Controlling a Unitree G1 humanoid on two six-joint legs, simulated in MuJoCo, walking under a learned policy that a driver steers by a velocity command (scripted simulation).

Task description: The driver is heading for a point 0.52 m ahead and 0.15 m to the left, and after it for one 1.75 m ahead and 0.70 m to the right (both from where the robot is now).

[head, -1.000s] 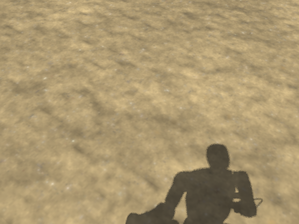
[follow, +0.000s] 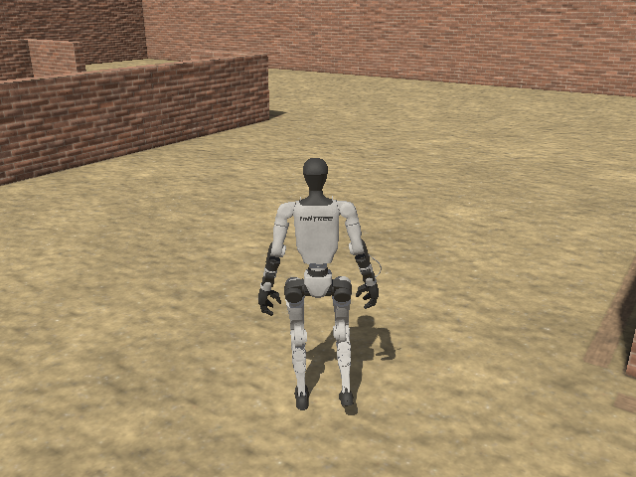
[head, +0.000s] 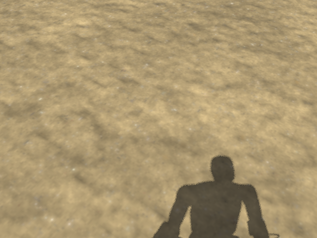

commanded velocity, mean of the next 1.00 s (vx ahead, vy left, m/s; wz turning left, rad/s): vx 0.06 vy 0.00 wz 0.23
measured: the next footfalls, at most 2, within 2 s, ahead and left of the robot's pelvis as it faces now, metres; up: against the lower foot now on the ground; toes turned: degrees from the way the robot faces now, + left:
right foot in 0.28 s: +0.20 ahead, -0.13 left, +0.00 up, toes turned -1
left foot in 0.76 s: +0.07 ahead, +0.10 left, +0.00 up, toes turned +13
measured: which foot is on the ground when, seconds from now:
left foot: down 0.00-0.52, up 0.54-0.74, down 0.76-1.00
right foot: up 0.00-0.26, down 0.28-0.76, up 0.78-1.00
